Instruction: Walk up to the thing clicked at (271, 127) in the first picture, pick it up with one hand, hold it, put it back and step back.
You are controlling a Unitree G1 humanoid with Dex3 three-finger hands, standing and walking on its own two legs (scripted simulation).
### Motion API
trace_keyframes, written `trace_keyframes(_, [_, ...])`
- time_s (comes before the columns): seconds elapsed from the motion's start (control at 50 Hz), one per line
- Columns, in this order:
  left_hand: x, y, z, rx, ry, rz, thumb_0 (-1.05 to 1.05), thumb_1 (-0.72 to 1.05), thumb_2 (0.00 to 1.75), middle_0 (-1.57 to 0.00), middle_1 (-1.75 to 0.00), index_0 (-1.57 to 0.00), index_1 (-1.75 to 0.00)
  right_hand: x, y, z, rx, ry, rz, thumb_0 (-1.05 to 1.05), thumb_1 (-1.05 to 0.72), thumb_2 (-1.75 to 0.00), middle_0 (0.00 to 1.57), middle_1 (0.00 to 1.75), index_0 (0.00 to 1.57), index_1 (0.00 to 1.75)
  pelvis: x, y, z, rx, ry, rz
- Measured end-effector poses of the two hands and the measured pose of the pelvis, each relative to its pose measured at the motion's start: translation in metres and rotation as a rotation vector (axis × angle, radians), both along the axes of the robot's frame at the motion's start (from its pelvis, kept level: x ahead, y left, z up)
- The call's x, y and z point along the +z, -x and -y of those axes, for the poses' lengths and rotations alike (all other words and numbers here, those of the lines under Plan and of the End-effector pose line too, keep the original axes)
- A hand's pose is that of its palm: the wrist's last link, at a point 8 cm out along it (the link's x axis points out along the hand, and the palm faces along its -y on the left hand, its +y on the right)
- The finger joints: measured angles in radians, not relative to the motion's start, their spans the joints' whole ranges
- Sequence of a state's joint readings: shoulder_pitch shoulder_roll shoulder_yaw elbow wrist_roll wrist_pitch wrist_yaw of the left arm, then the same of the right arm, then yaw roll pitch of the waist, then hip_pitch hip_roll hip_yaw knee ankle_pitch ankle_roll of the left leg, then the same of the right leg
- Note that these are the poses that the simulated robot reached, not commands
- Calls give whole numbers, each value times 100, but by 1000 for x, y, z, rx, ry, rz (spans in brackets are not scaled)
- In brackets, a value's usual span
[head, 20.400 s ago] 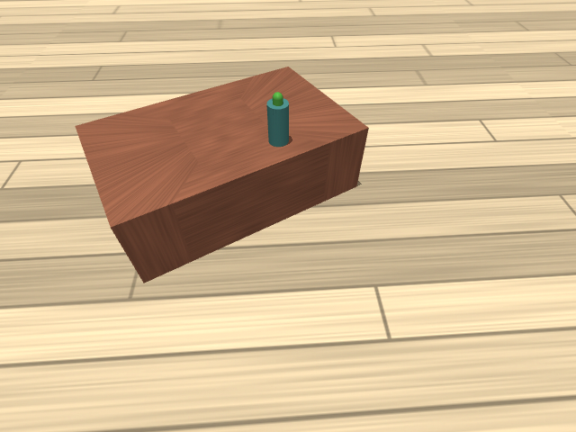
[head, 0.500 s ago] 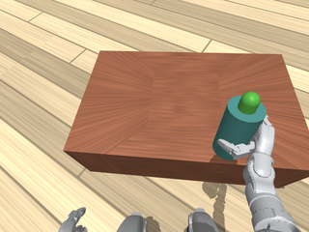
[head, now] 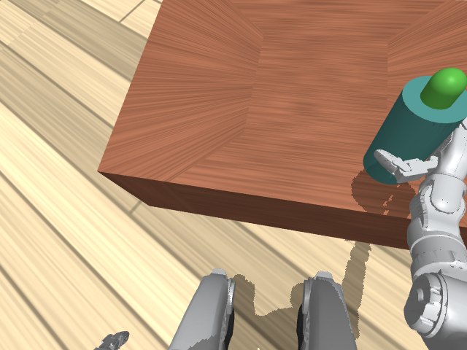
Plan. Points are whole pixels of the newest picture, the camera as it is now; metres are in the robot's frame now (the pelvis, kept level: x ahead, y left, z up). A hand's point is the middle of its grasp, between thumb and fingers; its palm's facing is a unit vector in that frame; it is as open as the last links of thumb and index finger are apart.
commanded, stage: crouch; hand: right
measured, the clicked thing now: (413, 128) +0.48 -0.23 +0.00
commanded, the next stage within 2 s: lower in 0.38 s
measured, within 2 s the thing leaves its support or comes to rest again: neither
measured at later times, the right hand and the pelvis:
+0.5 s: hand (406, 146) +0.49 -0.25 -0.08, palm faces +0.35 +0.93 -0.03, open 11.9 cm; pelvis -0.01 +0.00 -0.05, yaw +1 degrees
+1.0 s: hand (393, 162) +0.49 -0.26 -0.16, palm faces +0.36 +0.93 -0.04, open 11.9 cm; pelvis -0.03 +0.00 -0.13, yaw +3 degrees
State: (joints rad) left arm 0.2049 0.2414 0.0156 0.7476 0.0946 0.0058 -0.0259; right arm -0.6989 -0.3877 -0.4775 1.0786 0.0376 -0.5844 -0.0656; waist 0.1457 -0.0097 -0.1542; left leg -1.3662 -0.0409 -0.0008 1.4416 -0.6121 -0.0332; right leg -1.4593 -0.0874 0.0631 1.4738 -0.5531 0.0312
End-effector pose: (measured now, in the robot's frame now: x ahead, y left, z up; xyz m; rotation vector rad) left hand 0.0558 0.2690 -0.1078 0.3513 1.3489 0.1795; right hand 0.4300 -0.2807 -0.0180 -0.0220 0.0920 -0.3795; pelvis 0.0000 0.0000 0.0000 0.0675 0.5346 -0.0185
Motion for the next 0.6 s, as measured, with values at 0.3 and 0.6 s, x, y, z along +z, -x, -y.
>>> trace_keyframes(0.3, [-34,6,0,-7,-11,-43,1,89,92,-20,-29,-20,-31,-36,-9,21,-10,14,3,-2,61,-108,62,104,60,102,-33,6,-2,4,-15,-52])
trace_keyframes(0.6, [-54,5,-2,-11,-43,-29,1,90,91,-20,-30,-20,-31,-63,-22,21,-10,-17,3,-2,61,-108,62,104,60,102,-59,13,3,11,-26,-75])
